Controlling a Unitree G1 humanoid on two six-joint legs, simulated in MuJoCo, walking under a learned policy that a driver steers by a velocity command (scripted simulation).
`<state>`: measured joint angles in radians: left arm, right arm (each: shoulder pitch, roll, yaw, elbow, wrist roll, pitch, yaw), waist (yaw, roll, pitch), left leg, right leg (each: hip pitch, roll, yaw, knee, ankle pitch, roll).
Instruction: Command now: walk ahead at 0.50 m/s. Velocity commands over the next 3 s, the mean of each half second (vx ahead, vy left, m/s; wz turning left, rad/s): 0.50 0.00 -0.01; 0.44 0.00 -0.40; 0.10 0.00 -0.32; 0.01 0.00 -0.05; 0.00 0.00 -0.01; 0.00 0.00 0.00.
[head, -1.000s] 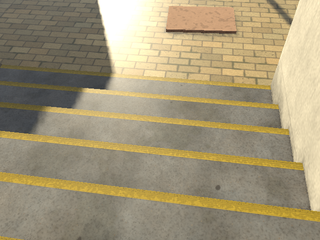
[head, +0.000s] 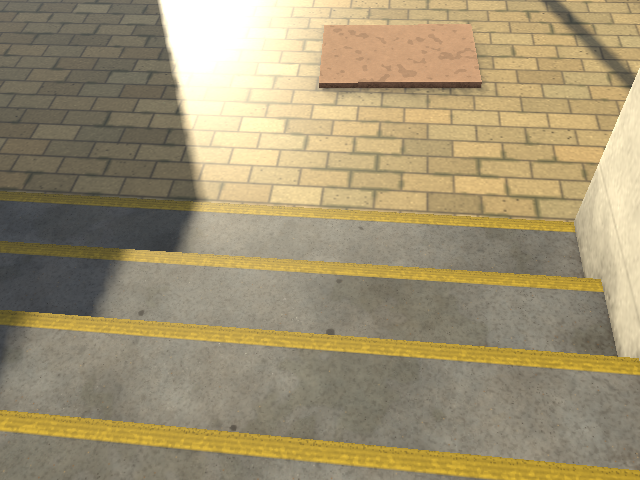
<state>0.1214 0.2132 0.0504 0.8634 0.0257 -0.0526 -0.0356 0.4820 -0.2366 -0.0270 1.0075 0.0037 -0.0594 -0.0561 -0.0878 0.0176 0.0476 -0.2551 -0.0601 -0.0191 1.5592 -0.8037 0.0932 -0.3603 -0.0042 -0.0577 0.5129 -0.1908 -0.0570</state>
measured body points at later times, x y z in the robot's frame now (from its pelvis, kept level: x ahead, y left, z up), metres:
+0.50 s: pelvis +0.26 +0.04 -0.07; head +0.28 +0.06 +0.38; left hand +0.16 +0.28 -0.21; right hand +0.48 -0.19 -0.16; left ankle +0.43 +0.17 -0.80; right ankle +0.07 -0.08 -0.73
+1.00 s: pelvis +0.50 +0.05 -0.16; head +0.51 +0.03 +0.29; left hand +0.74 +0.24 -0.26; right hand +0.39 -0.18 -0.31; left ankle +0.42 +0.17 -0.86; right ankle +0.56 -0.08 -0.84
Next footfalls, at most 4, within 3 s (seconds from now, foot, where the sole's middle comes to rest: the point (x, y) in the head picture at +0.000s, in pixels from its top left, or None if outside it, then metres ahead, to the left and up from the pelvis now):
0.54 left None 0.46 0.17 -0.90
1.06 right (376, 437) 0.62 -0.11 -0.95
1.42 left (319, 384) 0.80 0.01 -1.02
1.76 right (399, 391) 0.76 -0.20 -1.02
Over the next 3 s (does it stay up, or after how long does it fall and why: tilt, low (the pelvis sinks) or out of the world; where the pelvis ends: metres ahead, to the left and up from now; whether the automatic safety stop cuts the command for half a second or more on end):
stays up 0.75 -0.07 -0.24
